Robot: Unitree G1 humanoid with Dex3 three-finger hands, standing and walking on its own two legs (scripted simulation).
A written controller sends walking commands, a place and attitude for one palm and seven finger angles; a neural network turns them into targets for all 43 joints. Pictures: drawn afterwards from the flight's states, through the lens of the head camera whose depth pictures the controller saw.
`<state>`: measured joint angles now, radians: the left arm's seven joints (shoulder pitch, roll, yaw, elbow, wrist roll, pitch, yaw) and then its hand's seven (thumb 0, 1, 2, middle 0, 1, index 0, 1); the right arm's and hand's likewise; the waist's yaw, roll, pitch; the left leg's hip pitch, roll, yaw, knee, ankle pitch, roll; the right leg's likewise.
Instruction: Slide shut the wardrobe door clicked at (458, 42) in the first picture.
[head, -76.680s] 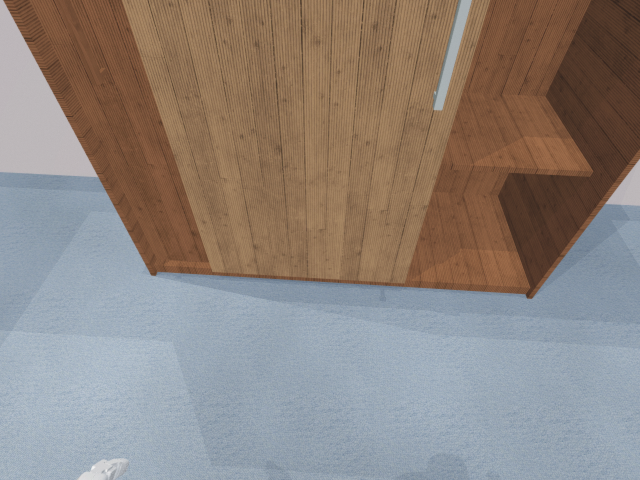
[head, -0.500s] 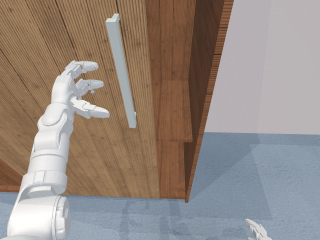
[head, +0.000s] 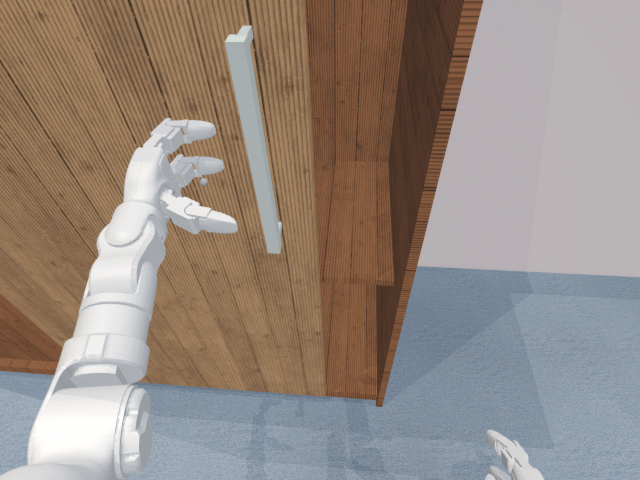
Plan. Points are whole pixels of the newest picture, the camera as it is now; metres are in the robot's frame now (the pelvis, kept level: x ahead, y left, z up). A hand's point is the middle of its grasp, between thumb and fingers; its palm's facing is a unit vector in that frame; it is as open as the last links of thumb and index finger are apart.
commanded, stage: move the hooked fingers beside the handle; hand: left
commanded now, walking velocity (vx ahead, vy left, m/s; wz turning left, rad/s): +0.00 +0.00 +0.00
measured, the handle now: (262, 159) +0.46 +0.11 +0.18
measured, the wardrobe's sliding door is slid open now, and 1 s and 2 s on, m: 0.15 0.15 0.15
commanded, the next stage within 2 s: feel for the door with the fingertips in 0.04 s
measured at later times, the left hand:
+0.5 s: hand (239, 182) +0.41 +0.13 +0.18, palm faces +0.00 -1.00 -0.01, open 14.0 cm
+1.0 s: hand (239, 179) +0.41 +0.13 +0.18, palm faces +0.02 -1.00 -0.02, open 13.8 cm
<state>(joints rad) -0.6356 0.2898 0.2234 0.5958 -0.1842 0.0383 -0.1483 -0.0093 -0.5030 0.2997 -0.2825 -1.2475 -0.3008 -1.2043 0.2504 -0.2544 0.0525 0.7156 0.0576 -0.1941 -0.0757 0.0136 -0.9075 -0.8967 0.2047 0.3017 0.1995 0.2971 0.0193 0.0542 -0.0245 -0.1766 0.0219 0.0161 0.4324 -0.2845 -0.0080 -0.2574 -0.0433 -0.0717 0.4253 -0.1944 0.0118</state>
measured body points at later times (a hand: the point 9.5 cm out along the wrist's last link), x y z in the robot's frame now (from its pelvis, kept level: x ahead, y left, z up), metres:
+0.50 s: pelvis +0.00 +0.00 +0.00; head +0.00 -0.02 +0.45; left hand +0.40 +0.18 +0.18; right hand +0.14 -0.24 -0.11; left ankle -0.04 +0.12 -0.74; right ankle +0.02 -0.13 -0.74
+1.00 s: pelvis -0.01 +0.00 +0.00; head -0.01 -0.02 +0.45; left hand +0.41 +0.18 +0.18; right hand +0.12 -0.24 -0.11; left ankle -0.04 +0.12 -0.74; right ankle +0.02 -0.13 -0.74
